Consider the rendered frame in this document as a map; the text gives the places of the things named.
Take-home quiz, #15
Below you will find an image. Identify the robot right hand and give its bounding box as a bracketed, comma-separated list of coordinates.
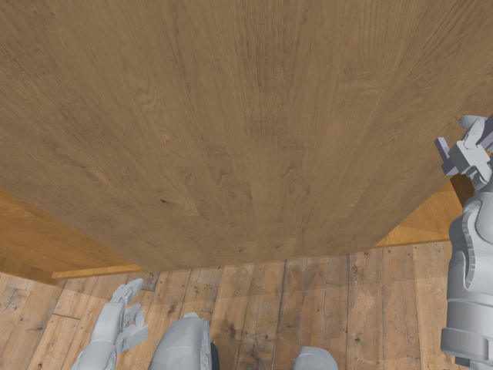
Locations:
[448, 90, 493, 195]

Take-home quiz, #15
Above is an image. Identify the wardrobe door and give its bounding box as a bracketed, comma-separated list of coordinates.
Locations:
[0, 187, 134, 273]
[0, 0, 493, 273]

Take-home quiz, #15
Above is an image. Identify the robot left forearm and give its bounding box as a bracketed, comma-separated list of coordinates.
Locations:
[69, 341, 117, 370]

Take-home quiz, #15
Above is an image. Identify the robot left shin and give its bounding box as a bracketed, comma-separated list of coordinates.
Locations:
[183, 312, 212, 370]

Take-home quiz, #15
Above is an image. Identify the robot right forearm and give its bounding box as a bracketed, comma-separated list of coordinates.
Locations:
[441, 192, 493, 370]

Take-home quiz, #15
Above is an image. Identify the handle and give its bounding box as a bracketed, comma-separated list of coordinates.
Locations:
[434, 113, 493, 176]

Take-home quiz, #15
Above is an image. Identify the right robot thigh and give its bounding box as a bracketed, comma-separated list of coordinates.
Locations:
[292, 347, 338, 370]

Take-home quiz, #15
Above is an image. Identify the robot left hand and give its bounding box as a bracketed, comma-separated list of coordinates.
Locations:
[89, 278, 149, 355]

